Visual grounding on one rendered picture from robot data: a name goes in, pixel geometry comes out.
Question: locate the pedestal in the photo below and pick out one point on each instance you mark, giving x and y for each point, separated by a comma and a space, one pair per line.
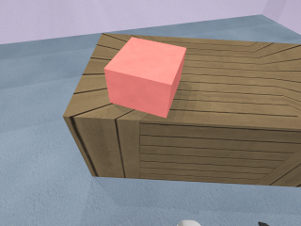
235, 117

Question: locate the carton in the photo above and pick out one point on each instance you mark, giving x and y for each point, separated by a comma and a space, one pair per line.
144, 75

